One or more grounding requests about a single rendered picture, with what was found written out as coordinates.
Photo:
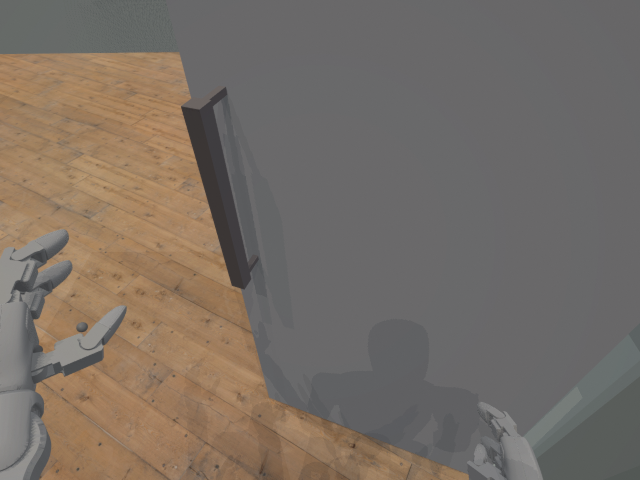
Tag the robot right hand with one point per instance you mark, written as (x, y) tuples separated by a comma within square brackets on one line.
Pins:
[(514, 457)]

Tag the robot left hand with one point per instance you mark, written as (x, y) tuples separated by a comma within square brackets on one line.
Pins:
[(22, 292)]

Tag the robot left forearm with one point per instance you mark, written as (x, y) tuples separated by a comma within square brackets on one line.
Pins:
[(25, 444)]

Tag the fridge door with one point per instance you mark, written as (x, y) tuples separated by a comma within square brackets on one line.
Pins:
[(444, 197)]

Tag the handle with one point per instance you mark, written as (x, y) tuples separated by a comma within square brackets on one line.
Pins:
[(203, 132)]

